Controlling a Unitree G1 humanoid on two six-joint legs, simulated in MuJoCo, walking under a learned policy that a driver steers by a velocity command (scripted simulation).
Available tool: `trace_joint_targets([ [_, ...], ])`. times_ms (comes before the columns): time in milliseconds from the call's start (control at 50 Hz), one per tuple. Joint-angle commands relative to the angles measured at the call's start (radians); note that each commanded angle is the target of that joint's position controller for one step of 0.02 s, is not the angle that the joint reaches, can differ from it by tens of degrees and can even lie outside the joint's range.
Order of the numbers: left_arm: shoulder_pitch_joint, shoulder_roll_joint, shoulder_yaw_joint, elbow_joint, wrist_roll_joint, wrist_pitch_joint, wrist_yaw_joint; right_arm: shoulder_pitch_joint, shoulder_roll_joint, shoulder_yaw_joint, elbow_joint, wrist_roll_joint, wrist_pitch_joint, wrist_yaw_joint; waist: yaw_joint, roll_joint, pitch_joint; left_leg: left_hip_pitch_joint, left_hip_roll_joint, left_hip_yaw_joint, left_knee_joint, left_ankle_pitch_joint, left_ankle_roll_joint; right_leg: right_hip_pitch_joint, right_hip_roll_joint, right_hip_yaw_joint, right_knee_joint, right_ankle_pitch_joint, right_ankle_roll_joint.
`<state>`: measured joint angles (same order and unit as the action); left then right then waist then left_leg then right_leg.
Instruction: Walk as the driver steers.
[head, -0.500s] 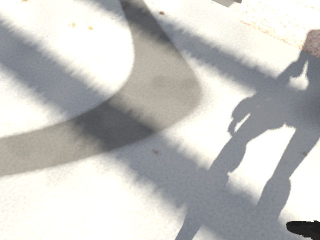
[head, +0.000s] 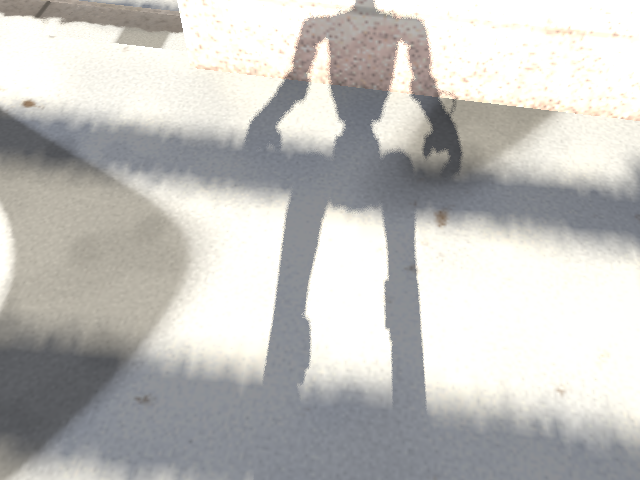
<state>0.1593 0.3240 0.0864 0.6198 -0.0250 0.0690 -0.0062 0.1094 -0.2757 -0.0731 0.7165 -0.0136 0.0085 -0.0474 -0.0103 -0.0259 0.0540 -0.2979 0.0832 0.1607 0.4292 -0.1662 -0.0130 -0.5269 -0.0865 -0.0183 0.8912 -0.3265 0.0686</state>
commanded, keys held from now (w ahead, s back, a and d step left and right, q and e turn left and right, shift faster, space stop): e+shift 0.14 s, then shift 0.16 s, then w+shift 0.14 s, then w+q+shift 0.50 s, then q+shift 0.06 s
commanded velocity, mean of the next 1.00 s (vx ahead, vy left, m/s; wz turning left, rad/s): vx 0.47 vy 0.00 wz -0.01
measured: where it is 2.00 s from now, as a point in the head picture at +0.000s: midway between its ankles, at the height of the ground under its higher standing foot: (349, 366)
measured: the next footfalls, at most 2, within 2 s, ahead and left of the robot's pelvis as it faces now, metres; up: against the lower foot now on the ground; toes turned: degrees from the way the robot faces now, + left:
right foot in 0.08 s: +0.05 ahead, -0.14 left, +0.00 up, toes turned -9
left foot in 0.58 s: +0.12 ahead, +0.07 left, +0.00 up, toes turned -15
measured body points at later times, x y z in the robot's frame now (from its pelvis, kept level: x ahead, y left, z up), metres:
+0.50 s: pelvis +0.05 -0.04 +0.00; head +0.05 -0.04 +0.45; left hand +0.27 +0.18 -0.08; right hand +0.11 -0.34 -0.09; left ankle +0.09 +0.09 -0.72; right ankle +0.01 -0.14 -0.74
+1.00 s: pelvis +0.30 -0.07 -0.02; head +0.34 -0.07 +0.43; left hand +0.52 +0.18 -0.08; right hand +0.29 -0.37 -0.13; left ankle +0.12 +0.05 -0.68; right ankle +0.36 -0.20 -0.74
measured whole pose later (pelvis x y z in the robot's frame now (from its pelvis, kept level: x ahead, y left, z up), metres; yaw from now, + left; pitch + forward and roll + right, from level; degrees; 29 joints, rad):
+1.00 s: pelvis +0.30 -0.07 -0.02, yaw +4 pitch +3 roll -1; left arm 0.08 0.29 0.02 0.59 0.06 -0.07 0.01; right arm 0.45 -0.32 -0.09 0.84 0.01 -0.04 0.02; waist -0.09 0.01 0.01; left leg -0.20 -0.07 -0.18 0.95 -0.47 0.09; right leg -0.43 0.00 -0.02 0.60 -0.22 0.00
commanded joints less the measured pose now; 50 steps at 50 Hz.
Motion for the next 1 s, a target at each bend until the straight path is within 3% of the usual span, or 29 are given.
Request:
trace_joint_targets([
  [20, 0.018, 0.083, 0.031, -0.078, 0.0, 0.006, -0.018, -0.04, -0.19, -0.061, -0.066, 0.021, -0.022, 0.013, 0.015, 0.201, -0.177, 0.153, 0.26, -0.11, -0.076, 0.247, 0.182, 0.118, 0.015, -0.053, -0.141, 0.015, -0.042],
  [60, 0.063, 0.082, 0.044, -0.061, 0.001, 0.015, -0.02, -0.04, -0.173, -0.063, -0.055, 0.04, -0.024, 0.023, 0.048, 0.175, -0.178, 0.122, 0.244, -0.054, 0.025, 0.164, 0.111, 0.242, 0.053, -0.084, -0.32, 0.107, -0.09],
  [80, 0.118, 0.113, 0.061, -0.041, 0.007, 0.013, -0.009, 0.012, -0.136, -0.058, -0.031, 0.04, -0.023, 0.031, 0.059, 0.096, -0.165, 0.034, 0.19, -0.004, 0.152, 0.059, 0.048, 0.357, 0.07, -0.037, -0.416, 0.205, -0.131],
  [100, 0.172, 0.25, 0.098, -0.046, 0.013, 0.005, 0.012, 0.035, -0.095, -0.05, -0.048, 0.008, -0.018, 0.037, 0.048, -0.218, -0.127, -0.261, 0.066, 0.084, 0.48, -0.319, -0.056, 0.524, -0.152, 0.301, -0.496, 0.628, -0.235],
  [120, 0.13, 0.322, 0.1, -0.086, 0.051, -0.022, 0.008, -0.052, -0.082, -0.041, -0.124, -0.019, -0.021, 0.026, 0.047, -0.334, -0.179, -0.481, -0.06, -0.094, 0.706, -0.514, -0.094, 0.524, -0.294, 0.593, -0.516, 0.685, -0.423],
  [140, 0.128, 0.268, 0.092, -0.087, 0.057, -0.047, -0.001, -0.131, -0.124, -0.05, -0.132, -0.008, -0.023, 0.016, 0.1, -0.193, -0.215, -0.499, -0.059, -0.205, 0.801, -0.465, -0.068, 0.518, -0.264, 0.537, -0.544, 0.574, -0.419],
  [160, 0.091, 0.235, 0.078, -0.079, 0.046, -0.063, 0.005, -0.126, -0.123, -0.05, -0.125, 0.011, -0.024, 0.008, 0.063, -0.155, -0.186, -0.505, -0.053, -0.23, 0.796, -0.369, -0.039, 0.493, -0.217, 0.456, -0.541, 0.524, -0.366],
  [180, 0.03, 0.182, 0.062, -0.085, 0.024, -0.062, 0.016, -0.08, -0.128, -0.054, -0.092, 0.007, -0.021, -0.003, 0.029, -0.092, -0.178, -0.493, -0.032, -0.235, 0.768, -0.291, -0.034, 0.471, -0.178, 0.383, -0.521, 0.497, -0.31],
  [200, -0.016, 0.146, 0.047, -0.094, 0.01, -0.056, 0.025, -0.053, -0.141, -0.058, -0.08, -0.001, -0.017, -0.008, 0.01, -0.103, -0.181, -0.45, -0.029, -0.233, 0.745, -0.246, -0.037, 0.429, -0.164, 0.348, -0.51, 0.529, -0.29],
  [220, -0.031, 0.129, 0.037, -0.099, 0.015, -0.052, 0.033, -0.034, -0.138, -0.058, -0.071, -0.003, -0.015, -0.004, -0.002, -0.114, -0.199, -0.388, -0.043, -0.22, 0.757, -0.216, -0.043, 0.391, -0.144, 0.318, -0.503, 0.578, -0.286],
  [300, -0.012, 0.125, 0.028, -0.079, 0.025, -0.052, 0.044, -0.025, -0.088, -0.035, -0.062, 0.012, -0.01, 0.01, 0.011, -0.096, -0.208, -0.314, -0.062, -0.21, 0.589, -0.151, -0.059, 0.392, -0.116, 0.288, -0.493, 0.556, -0.281],
  [340, 0.038, 0.129, 0.029, -0.061, 0.009, -0.055, 0.04, -0.022, -0.086, -0.026, -0.063, 0.02, -0.016, 0.033, 0.042, -0.124, -0.223, -0.275, -0.057, -0.192, 0.47, -0.121, -0.048, 0.383, -0.107, 0.338, -0.573, -0.016, -0.286],
  [380, 0.049, 0.14, 0.024, -0.048, 0.015, -0.068, 0.029, -0.044, -0.105, -0.028, -0.077, 0.034, -0.033, 0.056, 0.055, -0.179, -0.152, -0.26, -0.058, -0.182, 0.379, -0.139, -0.029, 0.327, -0.136, 0.431, -0.644, -0.276, -0.295],
  [520, 0.037, 0.13, 0.01, -0.031, 0.004, -0.114, 0.003, 0.039, -0.076, -0.009, -0.048, 0.05, -0.096, 0.08, 0.021, -0.124, -0.052, -0.072, -0.051, -0.106, 0.143, -0.119, 0.079, 0.222, -0.147, 0.371, -0.633, -0.319, -0.273],
  [540, 0.056, 0.141, 0.011, -0.021, 0.078, -0.101, -0.01, 0.124, -0.062, 0.002, -0.017, -0.039, -0.06, 0.095, -0.014, -0.078, -0.093, 0.095, -0.124, -0.042, 0.081, -0.184, 0.082, 0.161, -0.076, 0.284, -0.613, -0.401, -0.236],
  [560, -0.004, 0.105, 0.005, -0.031, 0.095, -0.098, -0.007, 0.235, -0.076, -0.005, 0.021, -0.038, -0.052, 0.097, -0.078, -0.013, -0.059, 0.219, -0.128, -0.061, 0.083, -0.197, 0.09, 0.048, -0.026, 0.203, -0.489, -0.398, -0.208],
  [580, -0.087, 0.037, -0.015, -0.069, 0.099, -0.1, -0.005, 0.387, -0.133, -0.016, 0.061, -0.033, -0.058, 0.093, -0.148, 0.17, -0.038, 0.335, 0.025, -0.332, -0.051, -0.405, 0.137, -0.125, 0.058, 0.06, -0.162, -0.256, -0.16],
  [600, -0.167, -0.003, -0.031, -0.159, 0.088, -0.115, -0.01, 0.425, -0.26, -0.043, 0.048, -0.023, -0.063, 0.092, -0.148, 0.336, 0.018, 0.42, 0.234, -0.867, -0.277, -0.652, 0.252, -0.434, 0.162, -0.017, 0.071, -0.207, -0.105],
  [620, -0.165, 0.015, -0.033, -0.167, 0.091, -0.127, -0.016, 0.359, -0.259, -0.051, 0.026, -0.028, -0.056, 0.087, -0.112, 0.236, 0.032, 0.406, 0.299, -1.039, -0.327, -0.719, 0.327, -0.531, 0.101, 0.086, 0.157, -0.137, -0.099],
  [660, -0.137, 0.074, -0.018, -0.126, 0.086, -0.139, -0.028, 0.293, -0.201, -0.041, 0.009, -0.01, -0.062, 0.079, -0.068, 0.094, 0.008, 0.341, 0.2, -0.802, -0.263, -0.542, 0.286, -0.424, 0.041, 0.097, 0.159, 0.012, -0.066],
  [700, -0.1, 0.068, -0.021, -0.103, 0.091, -0.128, -0.043, 0.291, -0.166, -0.027, 0.023, 0.002, -0.07, 0.067, -0.042, 0.132, -0.005, 0.234, 0.098, -0.646, -0.291, -0.4, 0.249, -0.259, 0.045, 0.061, 0.075, 0.037, -0.032],
  [740, -0.128, 0.041, -0.033, -0.105, 0.077, -0.113, -0.05, 0.313, -0.154, -0.027, 0.042, 0.003, -0.071, 0.062, -0.048, 0.148, 0.014, 0.181, 0.049, -0.587, -0.301, -0.294, 0.25, -0.193, 0.067, 0.03, -0.004, 0.088, -0.01],
  [860, -0.254, 0.036, -0.049, -0.143, 0.047, -0.12, -0.04, 0.343, -0.19, -0.052, 0.057, 0.006, -0.068, 0.06, -0.081, 0.174, 0.017, 0.145, 0.046, -0.603, -0.247, -0.103, 0.239, 0.034, 0.112, 0.016, -0.31, 0.143, -0.01],
  [900, -0.113, 0.073, -0.033, -0.106, 0.043, -0.129, -0.017, 0.283, -0.214, -0.058, 0.046, 0.01, -0.075, 0.062, 0.009, 0.165, -0.038, 0.054, 0.041, -0.584, -0.136, 0.181, 0.199, 0.32, 0.133, 0.012, -0.378, 0.133, -0.036],
  [920, 0.063, 0.118, -0.011, -0.051, 0.053, -0.136, 0.003, 0.254, -0.218, -0.059, 0.041, 0.015, -0.083, 0.068, 0.099, 0.099, -0.131, -0.022, -0.019, -0.526, 0.068, 0.318, 0.167, 0.566, 0.127, 0.014, -0.39, 0.131, -0.058],
  [940, 0.268, 0.196, 0.017, -0.014, 0.074, -0.141, 0.028, 0.221, -0.185, -0.049, 0.023, 0.02, -0.095, 0.075, 0.209, -0.003, -0.264, -0.18, -0.105, -0.438, 0.377, 0.244, 0.138, 0.834, -0.01, 0.13, -0.388, -0.041, -0.092],
  [960, 0.368, 0.297, 0.035, -0.009, 0.109, -0.14, 0.038, 0.259, -0.041, -0.012, -0.038, 0.047, -0.098, 0.068, 0.196, -0.303, -0.409, -0.397, -0.227, -0.325, 0.703, -0.345, 0.11, 0.996, -0.332, 0.627, -0.594, -0.535, -0.149],
  [980, 0.273, 0.257, 0.028, -0.013, 0.103, -0.134, 0.039, 0.28, -0.09, -0.009, -0.03, 0.029, -0.079, 0.058, 0.117, -0.266, -0.336, -0.467, -0.152, -0.291, 0.847, -0.329, 0.119, 0.853, -0.388, 0.842, -0.679, -0.55, -0.196],
  [1000, 0.193, 0.15, 0.003, -0.024, 0.1, -0.131, 0.038, 0.22, -0.128, -0.018, -0.015, 0.009, -0.061, 0.058, 0.097, -0.104, -0.179, -0.49, -0.087, -0.263, 0.879, -0.248, 0.117, 0.732, -0.351, 0.673, -0.644, -0.353, -0.205],
])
